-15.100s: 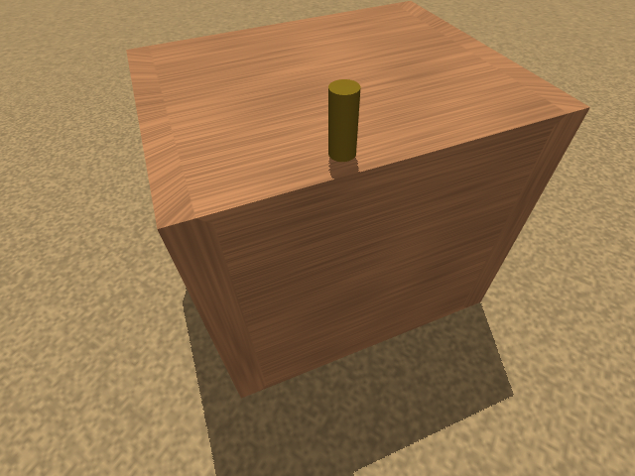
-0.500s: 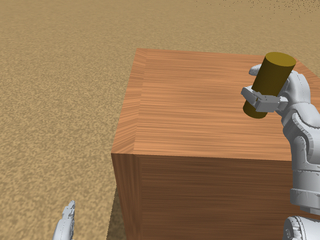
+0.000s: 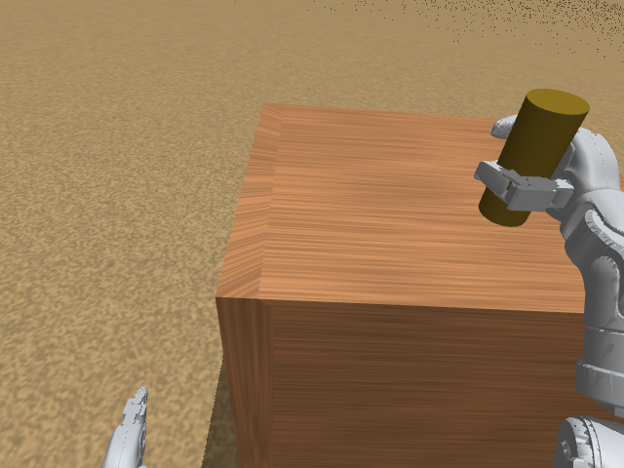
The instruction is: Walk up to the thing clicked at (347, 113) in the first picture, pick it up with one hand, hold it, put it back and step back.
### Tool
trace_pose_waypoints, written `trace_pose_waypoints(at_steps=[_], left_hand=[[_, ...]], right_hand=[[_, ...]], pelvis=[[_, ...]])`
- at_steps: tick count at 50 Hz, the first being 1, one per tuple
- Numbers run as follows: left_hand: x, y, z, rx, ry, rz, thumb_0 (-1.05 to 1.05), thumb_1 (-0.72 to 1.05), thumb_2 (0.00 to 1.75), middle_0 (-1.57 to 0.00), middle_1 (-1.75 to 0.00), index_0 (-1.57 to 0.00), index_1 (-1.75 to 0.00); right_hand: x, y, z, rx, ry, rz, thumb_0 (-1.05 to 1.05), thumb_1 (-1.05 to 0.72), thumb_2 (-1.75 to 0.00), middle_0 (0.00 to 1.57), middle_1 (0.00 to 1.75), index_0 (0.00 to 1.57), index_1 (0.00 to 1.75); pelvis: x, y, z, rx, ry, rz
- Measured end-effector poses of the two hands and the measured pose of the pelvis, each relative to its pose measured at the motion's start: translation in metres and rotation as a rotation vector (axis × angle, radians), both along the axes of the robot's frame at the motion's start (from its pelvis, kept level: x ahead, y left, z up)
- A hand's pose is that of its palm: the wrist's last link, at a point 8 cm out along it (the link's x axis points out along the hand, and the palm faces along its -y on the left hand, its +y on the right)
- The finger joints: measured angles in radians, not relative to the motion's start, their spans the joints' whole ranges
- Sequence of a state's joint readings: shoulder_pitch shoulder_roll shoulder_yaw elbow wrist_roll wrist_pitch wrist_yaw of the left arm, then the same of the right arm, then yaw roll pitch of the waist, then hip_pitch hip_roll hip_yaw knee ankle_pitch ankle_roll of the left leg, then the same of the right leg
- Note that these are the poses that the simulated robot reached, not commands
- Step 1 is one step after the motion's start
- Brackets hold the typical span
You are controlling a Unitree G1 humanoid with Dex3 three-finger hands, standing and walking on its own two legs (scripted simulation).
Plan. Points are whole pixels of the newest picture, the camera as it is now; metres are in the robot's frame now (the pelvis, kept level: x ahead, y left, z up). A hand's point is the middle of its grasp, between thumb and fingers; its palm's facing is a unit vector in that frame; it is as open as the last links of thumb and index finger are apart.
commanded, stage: hold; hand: right
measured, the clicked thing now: (526, 162) +0.35 -0.18 +0.29
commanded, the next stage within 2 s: none
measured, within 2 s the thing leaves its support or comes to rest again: neither
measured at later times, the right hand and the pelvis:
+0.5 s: hand (528, 160) +0.33 -0.17 +0.30, palm faces +0.08 +1.00 -0.05, open 7.4 cm; pelvis +0.00 +0.00 +0.00, yaw +0 degrees
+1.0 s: hand (523, 152) +0.33 -0.16 +0.31, palm faces +0.08 +1.00 -0.04, open 7.4 cm; pelvis +0.00 +0.00 +0.00, yaw +0 degrees
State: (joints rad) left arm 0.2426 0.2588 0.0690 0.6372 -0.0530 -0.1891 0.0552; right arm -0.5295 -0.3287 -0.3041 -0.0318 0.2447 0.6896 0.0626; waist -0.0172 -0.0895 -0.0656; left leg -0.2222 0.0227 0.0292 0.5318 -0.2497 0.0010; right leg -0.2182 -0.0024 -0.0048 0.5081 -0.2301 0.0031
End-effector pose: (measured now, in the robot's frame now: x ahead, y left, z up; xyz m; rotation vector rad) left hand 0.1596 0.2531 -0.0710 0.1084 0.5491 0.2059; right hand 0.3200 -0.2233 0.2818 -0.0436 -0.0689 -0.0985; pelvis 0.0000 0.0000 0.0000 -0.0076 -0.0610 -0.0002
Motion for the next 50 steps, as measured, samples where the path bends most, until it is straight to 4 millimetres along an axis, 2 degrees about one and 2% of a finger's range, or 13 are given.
trace_pose_waypoints(at_steps=[16, 33, 40, 50], left_hand=[[0.001, -0.001, 0.0, 0.011, -0.021, 0.001, -0.01, -0.54, 0.05, -0.05, -0.05, -0.05, -0.05], [0.004, -0.008, -0.004, -0.007, -0.028, -0.026, -0.01, -0.54, 0.05, -0.06, -0.04, -0.05, -0.05], [0.009, -0.007, -0.002, 0.003, -0.033, -0.036, -0.01, -0.54, 0.05, -0.05, -0.04, -0.05, -0.05], [0.006, -0.01, -0.003, -0.013, -0.031, -0.044, -0.01, -0.54, 0.05, -0.05, -0.04, -0.05, -0.05]], right_hand=[[-0.012, 0.001, 0.019, -0.013, -0.034, 0.012, 0.0, 0.06, -1.1, 0.87, 1.07, 0.87, 1.07], [-0.022, 0.004, 0.028, -0.016, -0.036, 0.019, 0.0, 0.07, -1.1, 0.87, 1.07, 0.87, 1.07], [-0.018, 0.005, 0.037, -0.008, -0.037, 0.016, 0.0, 0.07, -1.1, 0.87, 1.07, 0.87, 1.07], [-0.014, 0.009, 0.029, 0.004, -0.001, 0.022, 0.0, 0.07, -1.1, 0.87, 1.08, 0.87, 1.07]], pelvis=[[-0.002, -0.002, -0.001, 0.003, -0.004, -0.001], [-0.001, -0.002, -0.002, 0.003, -0.004, -0.005], [0.0, -0.001, -0.002, 0.004, -0.004, -0.009], [0.0, 0.0, -0.002, 0.002, -0.004, -0.008]])
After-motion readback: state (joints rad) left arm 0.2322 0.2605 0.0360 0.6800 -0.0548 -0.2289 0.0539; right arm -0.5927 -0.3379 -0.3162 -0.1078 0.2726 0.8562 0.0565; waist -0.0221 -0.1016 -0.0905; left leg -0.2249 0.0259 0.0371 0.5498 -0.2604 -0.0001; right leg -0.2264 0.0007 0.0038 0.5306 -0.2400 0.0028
